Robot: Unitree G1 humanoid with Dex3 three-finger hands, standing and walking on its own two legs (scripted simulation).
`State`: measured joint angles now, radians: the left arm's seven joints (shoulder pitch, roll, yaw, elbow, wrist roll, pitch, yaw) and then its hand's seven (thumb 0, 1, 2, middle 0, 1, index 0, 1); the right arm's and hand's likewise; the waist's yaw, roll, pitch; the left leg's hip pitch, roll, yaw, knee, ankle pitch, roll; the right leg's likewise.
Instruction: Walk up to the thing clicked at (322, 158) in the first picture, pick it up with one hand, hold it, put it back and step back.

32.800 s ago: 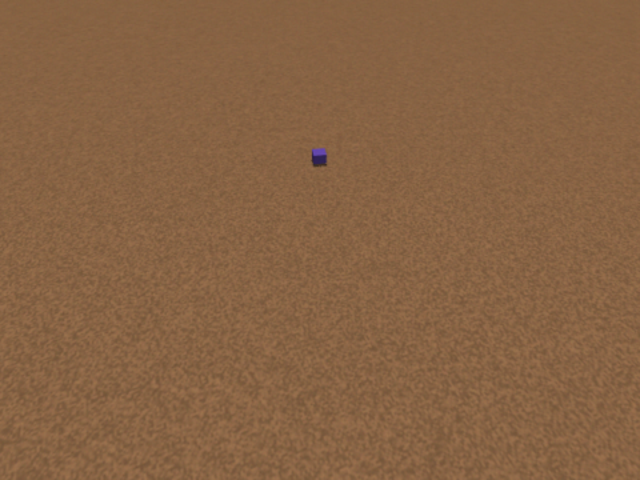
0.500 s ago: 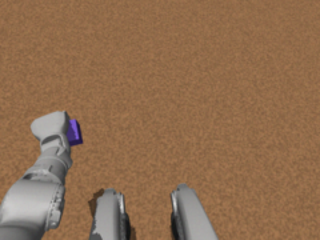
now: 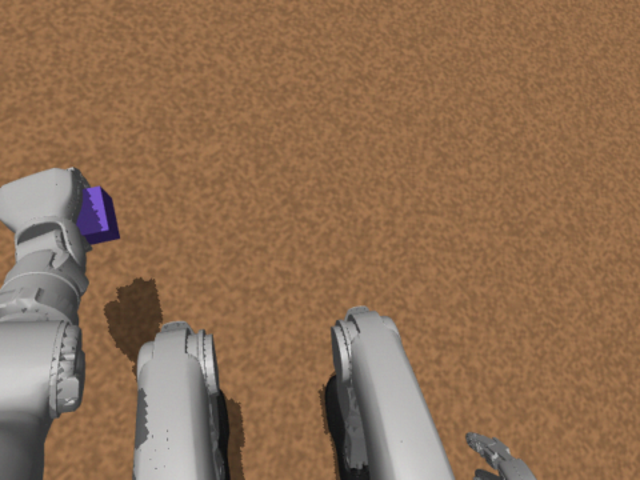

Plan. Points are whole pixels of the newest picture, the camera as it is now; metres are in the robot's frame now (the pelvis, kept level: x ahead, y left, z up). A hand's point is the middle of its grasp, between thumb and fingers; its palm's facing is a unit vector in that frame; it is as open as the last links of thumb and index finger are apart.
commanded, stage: crouch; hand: left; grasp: from above
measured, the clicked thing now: (83, 218) +0.47 +0.28 -0.19
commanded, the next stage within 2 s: lower in 0.66 s
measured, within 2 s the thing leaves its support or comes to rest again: neither
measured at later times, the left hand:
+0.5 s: hand (86, 233) +0.46 +0.29 -0.23, palm faces -0.38 -0.17 -0.91, open 8.7 cm
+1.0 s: hand (94, 239) +0.46 +0.30 -0.28, palm faces -0.42 -0.18 -0.89, open 8.7 cm
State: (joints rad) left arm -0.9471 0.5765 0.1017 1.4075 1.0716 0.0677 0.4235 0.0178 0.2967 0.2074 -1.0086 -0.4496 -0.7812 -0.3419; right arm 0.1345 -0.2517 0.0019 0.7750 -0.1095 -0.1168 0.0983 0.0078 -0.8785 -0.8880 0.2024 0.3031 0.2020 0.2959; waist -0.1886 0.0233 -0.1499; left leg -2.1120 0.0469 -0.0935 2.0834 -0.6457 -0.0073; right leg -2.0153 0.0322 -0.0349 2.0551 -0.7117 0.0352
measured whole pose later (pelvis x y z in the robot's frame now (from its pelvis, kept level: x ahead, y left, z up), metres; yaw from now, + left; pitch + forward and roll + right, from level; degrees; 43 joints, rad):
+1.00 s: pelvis +0.00 +0.00 -0.10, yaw -5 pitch +33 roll -8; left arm -1.03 0.79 0.17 1.56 1.13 -0.03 0.42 0.02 0.27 0.22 -1.10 -0.35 -0.81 -0.30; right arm 0.13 -0.28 0.11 0.75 -0.16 -0.09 0.17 0.01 -0.90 -0.89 0.20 0.30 0.20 0.30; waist -0.25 -0.03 0.00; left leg -2.35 0.05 -0.18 2.43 -0.68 -0.02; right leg -2.23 0.07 -0.09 2.36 -0.73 0.05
